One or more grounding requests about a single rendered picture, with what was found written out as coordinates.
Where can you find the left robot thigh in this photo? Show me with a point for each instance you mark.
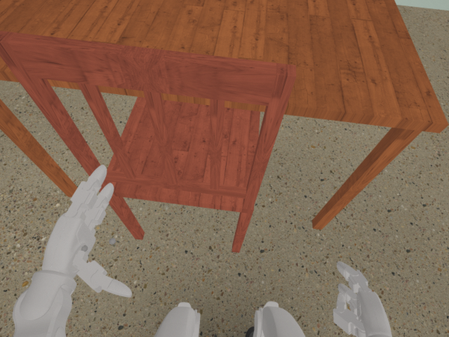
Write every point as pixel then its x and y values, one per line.
pixel 180 322

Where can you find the table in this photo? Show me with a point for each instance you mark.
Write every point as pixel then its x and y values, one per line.
pixel 355 62

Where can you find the right robot thigh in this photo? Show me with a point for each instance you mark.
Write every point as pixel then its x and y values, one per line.
pixel 275 322

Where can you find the robot right hand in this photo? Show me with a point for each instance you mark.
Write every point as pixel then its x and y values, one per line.
pixel 366 316

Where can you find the robot left hand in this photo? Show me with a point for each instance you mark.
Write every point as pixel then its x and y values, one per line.
pixel 75 228

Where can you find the robot left forearm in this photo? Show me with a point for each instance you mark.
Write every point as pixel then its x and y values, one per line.
pixel 42 309

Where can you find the chair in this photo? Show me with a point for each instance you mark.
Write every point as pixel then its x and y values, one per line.
pixel 208 156

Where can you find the robot thigh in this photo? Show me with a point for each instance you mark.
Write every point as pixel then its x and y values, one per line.
pixel 180 322
pixel 275 322

